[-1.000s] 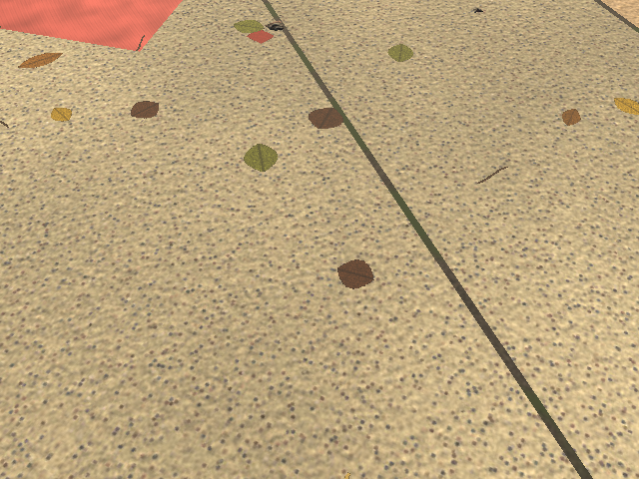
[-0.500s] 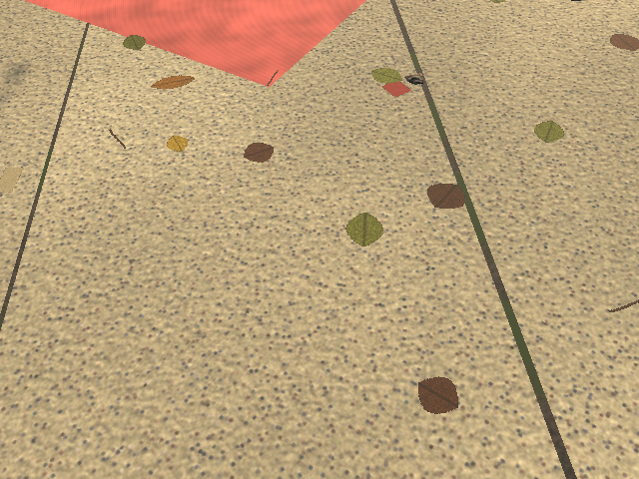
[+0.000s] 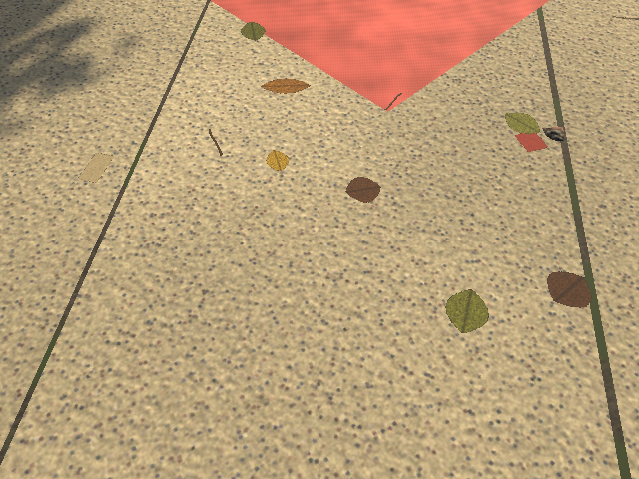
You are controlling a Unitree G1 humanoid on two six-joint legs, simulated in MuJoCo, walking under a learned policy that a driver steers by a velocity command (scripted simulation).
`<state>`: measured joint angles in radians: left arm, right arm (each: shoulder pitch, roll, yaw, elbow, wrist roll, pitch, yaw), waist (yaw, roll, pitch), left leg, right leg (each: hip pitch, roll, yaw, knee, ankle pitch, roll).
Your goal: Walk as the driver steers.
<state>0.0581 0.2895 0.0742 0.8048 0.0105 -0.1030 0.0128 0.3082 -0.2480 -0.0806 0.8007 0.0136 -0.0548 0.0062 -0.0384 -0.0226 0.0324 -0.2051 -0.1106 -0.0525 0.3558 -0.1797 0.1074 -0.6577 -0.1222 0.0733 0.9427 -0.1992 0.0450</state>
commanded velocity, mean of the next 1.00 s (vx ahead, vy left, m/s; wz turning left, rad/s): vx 0.34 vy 0.00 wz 0.09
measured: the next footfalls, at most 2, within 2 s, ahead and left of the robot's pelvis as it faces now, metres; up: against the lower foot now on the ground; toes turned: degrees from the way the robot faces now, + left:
right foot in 0.24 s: +0.33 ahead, -0.14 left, +0.00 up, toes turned +10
left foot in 0.68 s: +0.51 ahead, +0.15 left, +0.00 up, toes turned +9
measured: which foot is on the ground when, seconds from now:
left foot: down 0.00-0.24, up 0.26-0.66, down 0.68-1.00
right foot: up 0.00-0.22, down 0.24-0.70, up 0.72-1.00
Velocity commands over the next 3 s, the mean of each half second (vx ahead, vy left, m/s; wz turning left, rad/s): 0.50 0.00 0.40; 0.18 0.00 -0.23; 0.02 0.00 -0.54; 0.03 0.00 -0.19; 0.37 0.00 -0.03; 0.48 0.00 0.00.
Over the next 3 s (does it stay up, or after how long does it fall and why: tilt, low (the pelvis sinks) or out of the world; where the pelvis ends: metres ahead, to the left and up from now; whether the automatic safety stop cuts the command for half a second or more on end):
stays up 0.84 -0.19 0.00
